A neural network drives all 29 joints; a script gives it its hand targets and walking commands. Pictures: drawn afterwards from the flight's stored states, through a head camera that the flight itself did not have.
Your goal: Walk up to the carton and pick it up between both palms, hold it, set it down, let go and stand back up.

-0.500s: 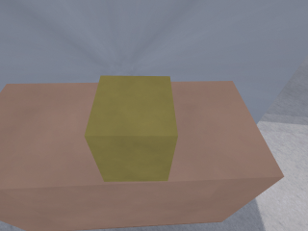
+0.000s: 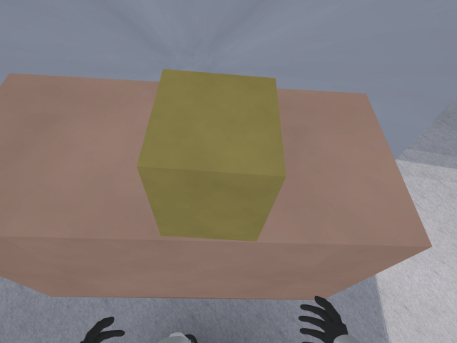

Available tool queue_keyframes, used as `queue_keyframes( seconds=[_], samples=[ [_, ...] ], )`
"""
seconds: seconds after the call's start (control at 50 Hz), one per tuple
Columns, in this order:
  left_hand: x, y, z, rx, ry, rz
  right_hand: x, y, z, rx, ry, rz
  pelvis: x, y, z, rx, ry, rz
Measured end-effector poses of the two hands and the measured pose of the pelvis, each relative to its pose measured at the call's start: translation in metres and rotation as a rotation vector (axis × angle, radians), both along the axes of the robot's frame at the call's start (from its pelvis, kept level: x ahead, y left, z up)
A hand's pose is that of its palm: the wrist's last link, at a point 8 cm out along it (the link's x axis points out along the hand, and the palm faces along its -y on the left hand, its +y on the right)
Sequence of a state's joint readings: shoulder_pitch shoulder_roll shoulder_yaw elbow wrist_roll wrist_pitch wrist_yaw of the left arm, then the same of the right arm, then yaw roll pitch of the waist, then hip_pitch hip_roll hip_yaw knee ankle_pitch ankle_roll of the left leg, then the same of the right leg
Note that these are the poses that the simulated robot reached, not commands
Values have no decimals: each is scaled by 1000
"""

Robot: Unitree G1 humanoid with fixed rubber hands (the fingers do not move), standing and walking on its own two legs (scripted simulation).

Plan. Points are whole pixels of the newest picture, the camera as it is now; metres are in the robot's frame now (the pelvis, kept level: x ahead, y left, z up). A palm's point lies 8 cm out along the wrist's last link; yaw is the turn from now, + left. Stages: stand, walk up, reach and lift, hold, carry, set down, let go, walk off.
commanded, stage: reach and lift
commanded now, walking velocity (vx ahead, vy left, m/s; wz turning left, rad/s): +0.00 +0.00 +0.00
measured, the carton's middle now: (214, 162) +0.44 +0.02 +0.03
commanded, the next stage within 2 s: none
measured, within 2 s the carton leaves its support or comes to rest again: neither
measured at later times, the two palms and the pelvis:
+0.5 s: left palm out of the picture +0.12 +0.22 -0.07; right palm out of the picture +0.11 -0.19 -0.05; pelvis -0.01 -0.02 +0.01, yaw +0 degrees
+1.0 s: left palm (89, 310) +0.19 +0.23 -0.05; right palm (342, 312) +0.18 -0.19 -0.03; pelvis +0.04 +0.00 +0.02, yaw -1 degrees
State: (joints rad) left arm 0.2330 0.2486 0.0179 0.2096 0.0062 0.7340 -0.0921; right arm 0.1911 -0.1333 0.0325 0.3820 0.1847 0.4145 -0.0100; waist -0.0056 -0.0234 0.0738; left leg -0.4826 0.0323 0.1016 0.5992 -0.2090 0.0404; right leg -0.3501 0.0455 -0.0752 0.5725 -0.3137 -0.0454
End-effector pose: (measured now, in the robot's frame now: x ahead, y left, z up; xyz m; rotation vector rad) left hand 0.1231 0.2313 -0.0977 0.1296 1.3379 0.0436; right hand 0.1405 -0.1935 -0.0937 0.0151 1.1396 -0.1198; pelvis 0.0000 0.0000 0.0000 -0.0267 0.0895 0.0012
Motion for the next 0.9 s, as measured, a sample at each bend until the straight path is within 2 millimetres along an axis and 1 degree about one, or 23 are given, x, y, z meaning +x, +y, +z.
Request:
queue_keyframes(
  seconds=[0.04,0.1,0.16,0.2,0.24,0.3,0.36,0.42,0.46,0.48,0.54,0.6,0.66,0.76,0.9],
  samples=[
    [9,3,-2,-1,-58,-6,2,-3,-1,-4,-40,2,-6,-2,-3,6,27,-9],
    [37,2,3,-10,-166,-20,13,-1,0,9,-112,7,-14,-5,-8,15,45,-17],
    [64,-5,18,-30,-264,-33,23,6,7,32,-167,8,-20,-8,-7,19,25,-22],
    [73,-12,31,-46,-308,-38,24,10,17,40,-191,2,-22,-11,-2,19,-6,-24],
    [73,-18,42,-57,-333,-39,20,12,27,37,-206,-8,-21,-14,4,20,-39,-25],
    [57,-22,47,-65,-334,-23,8,9,39,15,-214,-19,-19,-18,11,24,-83,-21],
    [31,-21,40,-64,-304,7,-8,3,44,-19,-202,-21,-16,-22,13,27,-109,-10],
    [6,-16,30,-53,-274,37,-24,0,43,-42,-177,-20,-13,-24,14,31,-112,-1],
    [-3,-12,26,-41,-277,46,-29,2,41,-41,-172,-23,-13,-24,13,30,-107,1],
    [-4,-10,26,-35,-289,47,-29,4,40,-36,-178,-27,-13,-23,13,29,-104,0],
    [4,-5,32,-26,-360,36,-23,12,41,-12,-226,-41,-11,-21,12,28,-93,-2],
    [23,-1,41,-22,-437,19,-11,21,45,1,-289,-50,-6,-16,12,28,-86,-6],
    [42,0,49,-22,-491,1,1,24,50,-4,-337,-60,0,-11,14,25,-83,-17],
    [62,0,54,-31,-550,-9,14,16,54,-38,-376,-56,15,-3,18,22,-73,-28],
    [71,-3,48,-40,-617,-7,28,1,54,-67,-412,-31,31,1,20,20,-45,-26]
  ],
)
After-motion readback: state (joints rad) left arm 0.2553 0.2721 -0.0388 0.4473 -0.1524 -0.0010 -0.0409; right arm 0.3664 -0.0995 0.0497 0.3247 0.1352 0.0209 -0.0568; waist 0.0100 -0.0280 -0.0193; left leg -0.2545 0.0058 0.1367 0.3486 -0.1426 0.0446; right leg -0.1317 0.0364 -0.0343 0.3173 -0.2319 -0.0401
